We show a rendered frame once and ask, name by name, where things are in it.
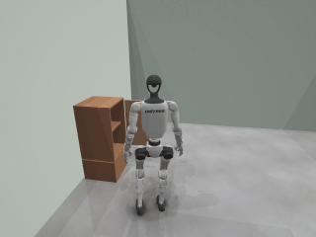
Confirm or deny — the left robot hand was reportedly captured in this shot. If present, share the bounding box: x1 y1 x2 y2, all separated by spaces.
122 149 133 163

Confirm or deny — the robot left forearm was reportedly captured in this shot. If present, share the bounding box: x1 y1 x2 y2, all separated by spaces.
123 126 134 151

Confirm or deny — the humanoid robot torso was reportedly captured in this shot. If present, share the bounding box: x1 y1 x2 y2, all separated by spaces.
140 98 169 158

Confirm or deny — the robot right forearm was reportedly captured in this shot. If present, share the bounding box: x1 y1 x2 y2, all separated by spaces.
174 125 183 146

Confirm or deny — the cupboard door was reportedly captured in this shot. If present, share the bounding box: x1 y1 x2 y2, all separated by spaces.
124 100 149 146

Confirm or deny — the right robot hand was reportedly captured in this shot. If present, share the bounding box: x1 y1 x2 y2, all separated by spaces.
174 144 184 157

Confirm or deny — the right robot upper arm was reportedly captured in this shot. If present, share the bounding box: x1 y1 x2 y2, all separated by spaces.
166 101 181 132

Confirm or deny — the robot left shin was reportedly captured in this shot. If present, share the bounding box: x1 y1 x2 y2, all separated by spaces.
135 169 144 207

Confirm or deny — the left robot upper arm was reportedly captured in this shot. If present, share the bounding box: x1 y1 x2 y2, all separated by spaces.
128 102 142 134

